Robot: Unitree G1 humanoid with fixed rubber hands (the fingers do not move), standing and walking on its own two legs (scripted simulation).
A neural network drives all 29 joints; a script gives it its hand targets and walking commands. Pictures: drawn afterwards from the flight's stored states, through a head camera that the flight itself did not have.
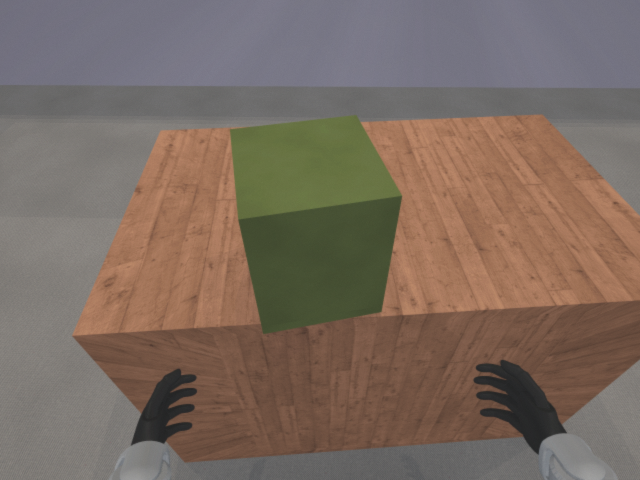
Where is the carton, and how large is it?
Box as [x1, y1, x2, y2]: [230, 115, 401, 333]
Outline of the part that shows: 356,115 230,129 238,220 263,333 381,311 401,194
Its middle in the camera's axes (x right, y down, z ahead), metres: -0.02 -0.03 +0.62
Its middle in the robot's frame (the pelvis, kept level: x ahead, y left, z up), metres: +0.49 +0.03 +0.05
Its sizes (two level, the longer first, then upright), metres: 0.210 0.200 0.250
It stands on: a pedestal, 0.70 m high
